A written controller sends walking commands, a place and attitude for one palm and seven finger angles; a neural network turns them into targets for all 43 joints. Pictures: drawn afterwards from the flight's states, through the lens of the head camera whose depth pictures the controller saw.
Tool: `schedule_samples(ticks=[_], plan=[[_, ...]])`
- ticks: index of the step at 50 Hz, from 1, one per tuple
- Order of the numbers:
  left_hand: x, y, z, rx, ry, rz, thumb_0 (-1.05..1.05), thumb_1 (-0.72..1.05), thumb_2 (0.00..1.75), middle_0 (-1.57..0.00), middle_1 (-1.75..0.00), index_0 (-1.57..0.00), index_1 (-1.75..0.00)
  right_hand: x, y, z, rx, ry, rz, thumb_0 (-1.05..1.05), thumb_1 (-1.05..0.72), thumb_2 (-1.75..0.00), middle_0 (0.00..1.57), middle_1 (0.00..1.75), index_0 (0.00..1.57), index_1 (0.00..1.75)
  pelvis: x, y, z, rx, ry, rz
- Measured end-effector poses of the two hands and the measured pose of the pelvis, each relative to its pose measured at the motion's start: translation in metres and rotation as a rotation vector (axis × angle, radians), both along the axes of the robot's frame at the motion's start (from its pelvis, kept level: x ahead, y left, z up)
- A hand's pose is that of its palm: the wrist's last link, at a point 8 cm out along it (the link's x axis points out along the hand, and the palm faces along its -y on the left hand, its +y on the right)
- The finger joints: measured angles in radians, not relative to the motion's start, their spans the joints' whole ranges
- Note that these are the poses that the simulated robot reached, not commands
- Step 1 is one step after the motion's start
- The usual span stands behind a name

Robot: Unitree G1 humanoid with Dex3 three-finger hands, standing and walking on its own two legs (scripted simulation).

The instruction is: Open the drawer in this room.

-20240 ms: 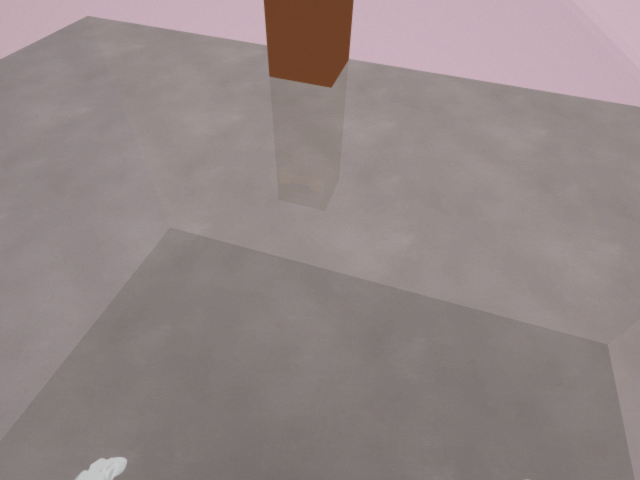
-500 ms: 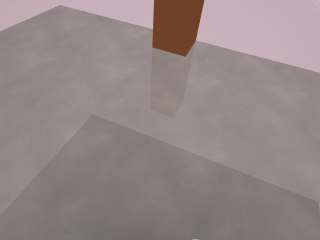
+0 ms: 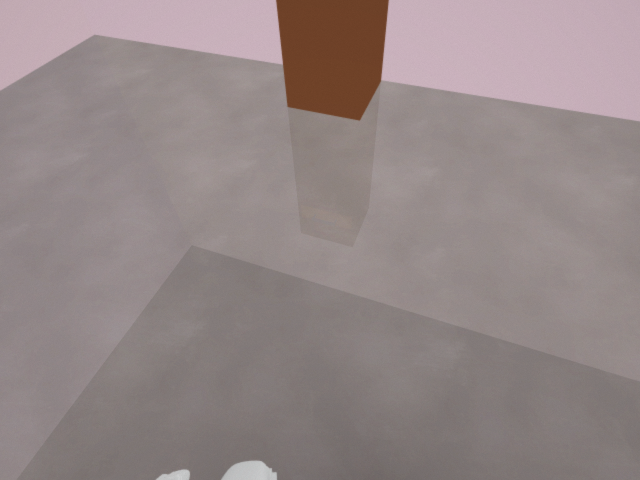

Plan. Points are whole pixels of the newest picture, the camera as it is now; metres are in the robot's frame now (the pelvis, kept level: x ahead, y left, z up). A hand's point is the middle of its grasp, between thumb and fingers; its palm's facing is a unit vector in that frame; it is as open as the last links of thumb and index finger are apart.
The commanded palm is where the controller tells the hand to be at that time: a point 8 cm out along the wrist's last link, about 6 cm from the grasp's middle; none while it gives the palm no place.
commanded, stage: turn or walk to find it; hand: left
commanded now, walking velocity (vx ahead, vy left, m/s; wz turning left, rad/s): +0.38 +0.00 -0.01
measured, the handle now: out of the picture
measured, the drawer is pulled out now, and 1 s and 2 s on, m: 0.00 0.00 0.00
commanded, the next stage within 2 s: stand and wait in 1.52 s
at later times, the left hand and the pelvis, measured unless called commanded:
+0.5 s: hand out of the picture +0.15 +0.23 -0.18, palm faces +0.09 -0.99 -0.14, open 7.4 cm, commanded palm none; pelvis +0.21 +0.06 +0.00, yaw +1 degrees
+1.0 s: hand (244, 259) +0.53 +0.18 -0.15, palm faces +0.01 -0.98 -0.20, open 7.3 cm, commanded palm none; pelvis +0.43 +0.00 +0.00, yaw +1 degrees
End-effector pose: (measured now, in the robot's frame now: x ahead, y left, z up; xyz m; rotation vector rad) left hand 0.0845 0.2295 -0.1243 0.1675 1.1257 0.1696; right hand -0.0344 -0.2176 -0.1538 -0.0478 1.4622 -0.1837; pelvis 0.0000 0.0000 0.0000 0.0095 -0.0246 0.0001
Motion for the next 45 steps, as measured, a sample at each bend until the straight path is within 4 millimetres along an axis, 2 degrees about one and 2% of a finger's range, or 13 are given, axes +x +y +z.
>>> schedule_samples(ticks=[5,9,13,17,19,21,25,29,33,37,40,43,45], plan=[[-0.008,0.009,0.006,0.019,0.095,0.027,-0.02,0.95,0.9,-0.2,-0.3,-0.21,-0.29,0.116,-0.019,0.017,-0.041,-0.208,0.064,0.01,-0.91,-0.9,0.19,0.3,0.2,0.3,0.038,-0.003,0.01,-0.008,0.009,0.005],[-0.017,0.008,0.001,-0.011,0.184,0.061,-0.01,0.93,0.9,-0.2,-0.3,-0.2,-0.29,0.19,-0.018,0.031,-0.054,-0.304,0.116,0.01,-0.91,-0.9,0.19,0.3,0.2,0.3,0.07,0.002,0.012,-0.02,0.012,0.013],[-0.022,0.007,-0.007,-0.059,0.271,0.111,0.0,0.92,0.9,-0.2,-0.3,-0.2,-0.29,0.253,-0.003,0.037,-0.059,-0.336,0.188,0.01,-0.91,-0.9,0.19,0.3,0.2,0.3,0.104,0.013,0.011,-0.033,0.016,0.03],[-0.021,0.012,-0.018,-0.106,0.363,0.163,0.0,0.91,0.9,-0.2,-0.3,-0.2,-0.29,0.311,0.023,0.036,-0.064,-0.344,0.254,0.01,-0.91,-0.9,0.19,0.3,0.2,0.3,0.143,0.031,0.004,-0.041,0.018,0.043],[-0.015,0.019,-0.027,-0.126,0.413,0.173,0.0,0.91,0.9,-0.2,-0.3,-0.2,-0.29,0.335,0.037,0.031,-0.073,-0.364,0.267,0.01,-0.91,-0.9,0.19,0.3,0.2,0.3,0.164,0.044,-0.005,-0.041,0.018,0.04],[0.0,0.028,-0.03,-0.134,0.447,0.162,0.0,0.91,0.9,-0.2,-0.3,-0.2,-0.29,0.348,0.048,0.028,-0.077,-0.375,0.257,0.01,-0.91,-0.9,0.2,0.3,0.2,0.3,0.179,0.053,-0.008,-0.029,0.011,0.031],[0.063,0.05,-0.024,-0.11,0.402,0.109,0.01,0.91,0.9,-0.2,-0.3,-0.2,-0.29,0.339,0.059,0.028,-0.071,-0.312,0.176,0.0,-0.91,-0.89,0.2,0.3,0.2,0.3,0.21,0.064,0.001,-0.024,0.008,0.012],[0.151,0.069,-0.016,-0.068,0.273,0.055,0.01,0.91,0.9,-0.2,-0.3,-0.2,-0.29,0.323,0.046,0.033,-0.116,-0.222,0.093,-0.02,-0.96,-0.89,0.2,0.3,0.21,0.3,0.243,0.068,0.01,-0.012,0.019,0.008],[0.24,0.074,-0.006,-0.04,0.135,0.017,0.0,0.91,0.9,-0.2,-0.3,-0.2,-0.29,0.303,0.041,0.032,-0.104,-0.087,0.054,-0.01,-0.95,-0.89,0.2,0.3,0.2,0.3,0.277,0.064,0.013,0.0,0.025,0.007],[0.325,0.063,0.003,-0.02,0.037,-0.043,0.0,0.91,0.9,-0.2,-0.3,-0.2,-0.29,0.293,0.041,0.026,-0.067,0.021,0.002,0.0,-0.93,-0.89,0.2,0.3,0.2,0.3,0.313,0.053,0.01,0.011,0.026,0.003],[0.383,0.046,0.006,-0.005,-0.012,-0.097,0.0,0.91,0.9,-0.2,-0.3,-0.2,-0.29,0.294,0.039,0.018,-0.031,0.084,-0.04,0.0,-0.92,-0.89,0.2,0.3,0.2,0.3,0.344,0.04,0.004,0.02,0.026,-0.006],[0.433,0.025,0.002,0.009,-0.068,-0.129,0.0,0.91,0.9,-0.2,-0.3,-0.2,-0.29,0.307,0.033,0.003,0.01,0.141,-0.06,0.0,-0.91,-0.89,0.2,0.3,0.2,0.3,0.377,0.023,-0.008,0.02,0.02,-0.006],[0.448,0.014,0.001,0.009,-0.094,-0.123,0.0,0.91,0.9,-0.2,-0.3,-0.2,-0.29,0.327,0.026,-0.004,0.027,0.157,-0.053,0.01,-0.91,-0.89,0.2,0.3,0.2,0.3,0.393,0.014,-0.012,0.01,0.01,0.0]])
